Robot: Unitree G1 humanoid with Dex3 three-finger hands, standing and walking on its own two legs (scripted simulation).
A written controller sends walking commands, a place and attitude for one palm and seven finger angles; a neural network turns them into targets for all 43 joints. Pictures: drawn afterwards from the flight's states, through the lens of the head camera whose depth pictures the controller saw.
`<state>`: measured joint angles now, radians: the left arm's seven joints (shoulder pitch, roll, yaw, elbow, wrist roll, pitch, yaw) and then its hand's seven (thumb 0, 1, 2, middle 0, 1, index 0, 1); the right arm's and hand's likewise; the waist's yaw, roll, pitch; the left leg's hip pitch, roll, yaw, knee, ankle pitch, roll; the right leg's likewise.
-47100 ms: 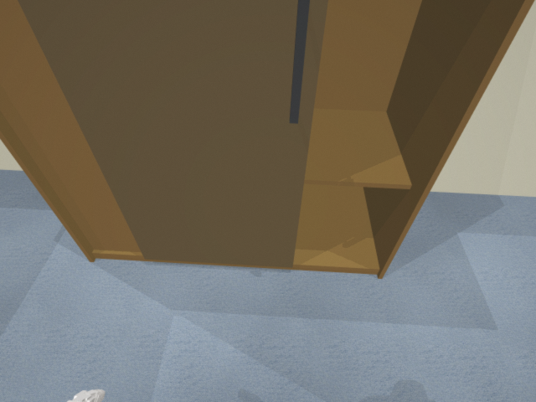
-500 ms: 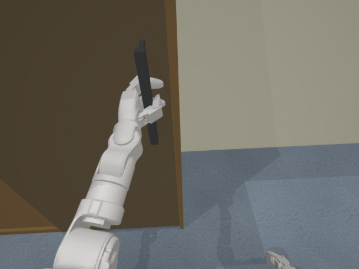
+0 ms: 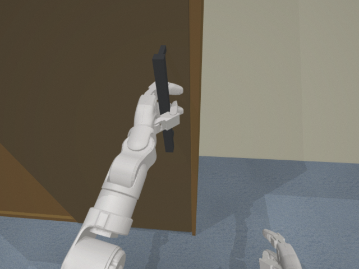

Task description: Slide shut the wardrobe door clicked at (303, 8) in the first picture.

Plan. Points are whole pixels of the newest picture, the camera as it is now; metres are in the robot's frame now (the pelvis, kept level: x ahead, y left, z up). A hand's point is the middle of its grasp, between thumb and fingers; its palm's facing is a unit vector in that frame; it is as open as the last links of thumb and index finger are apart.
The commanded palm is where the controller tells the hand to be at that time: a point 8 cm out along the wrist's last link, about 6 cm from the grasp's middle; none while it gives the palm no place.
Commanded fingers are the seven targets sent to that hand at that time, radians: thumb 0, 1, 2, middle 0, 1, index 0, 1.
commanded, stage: tug the door sideways, standing still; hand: left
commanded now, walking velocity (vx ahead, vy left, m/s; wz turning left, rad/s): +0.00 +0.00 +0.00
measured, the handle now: (166, 105) +0.43 +0.06 +0.17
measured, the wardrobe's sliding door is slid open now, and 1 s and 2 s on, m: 0.00 0.00 0.00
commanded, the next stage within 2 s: step sideways, sliding the door along in 0.12 s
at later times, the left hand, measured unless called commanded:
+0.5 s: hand (174, 118) +0.39 +0.04 +0.17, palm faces -0.05 -0.99 -0.14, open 5.7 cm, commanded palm +0.37 +0.04 +0.17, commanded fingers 0.00 0.90 0.90 -0.45 -1.40 -0.45 -1.40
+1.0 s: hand (177, 118) +0.39 +0.03 +0.16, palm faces +0.13 -0.99 -0.11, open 5.8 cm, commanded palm +0.37 +0.01 +0.16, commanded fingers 0.00 0.90 0.90 -0.45 -1.40 -0.45 -1.40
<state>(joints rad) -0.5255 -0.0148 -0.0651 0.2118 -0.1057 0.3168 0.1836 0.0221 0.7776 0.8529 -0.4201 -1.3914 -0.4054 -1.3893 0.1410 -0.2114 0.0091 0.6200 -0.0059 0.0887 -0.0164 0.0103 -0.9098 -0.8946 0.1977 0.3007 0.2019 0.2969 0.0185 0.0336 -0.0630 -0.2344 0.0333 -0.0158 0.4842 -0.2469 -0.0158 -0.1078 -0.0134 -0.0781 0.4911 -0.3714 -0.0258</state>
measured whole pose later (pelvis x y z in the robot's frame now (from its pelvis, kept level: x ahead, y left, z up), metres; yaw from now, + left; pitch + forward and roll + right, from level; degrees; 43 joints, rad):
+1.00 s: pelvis -0.01 -0.13 -0.02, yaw +3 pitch -4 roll -2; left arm -0.68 0.19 -0.05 0.27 -0.10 -0.10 0.08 -0.05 0.74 0.85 -0.46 -1.40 -0.27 -1.40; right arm 0.06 -0.16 -0.01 0.57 0.04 -0.07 -0.02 0.01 -0.91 -0.89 0.20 0.30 0.20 0.30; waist 0.17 0.06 0.26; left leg -0.21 0.24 -0.07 0.61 -0.33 -0.14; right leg -0.38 -0.08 -0.03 0.70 -0.22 0.02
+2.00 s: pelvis +0.15 -0.16 +0.00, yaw +12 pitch +5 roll -3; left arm 0.13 -0.07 -0.13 -0.56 0.06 -0.08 0.20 0.02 0.69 0.80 -0.45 -1.40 -0.36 -1.35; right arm 0.10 -0.23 -0.03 0.50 0.02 -0.16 0.05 0.01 -0.91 -0.89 0.20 0.30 0.20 0.30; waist 0.15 0.07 0.15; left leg -0.21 0.10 0.10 0.59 -0.35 0.00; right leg -0.37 0.00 0.01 0.79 -0.25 0.00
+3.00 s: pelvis +0.24 +0.00 -0.06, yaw +15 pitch -5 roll -6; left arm 0.33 0.13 -0.48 -0.71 0.07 -0.22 -0.08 -0.16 0.60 0.68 -0.48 -1.40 -0.17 -1.10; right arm 0.18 -0.14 0.10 0.51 -0.04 -0.16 0.11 0.01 -0.90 -0.89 0.20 0.30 0.19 0.31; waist 0.06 0.04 0.07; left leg -0.14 0.16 0.44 0.95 -0.72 0.11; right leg -0.48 -0.02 -0.13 0.96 -0.28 0.01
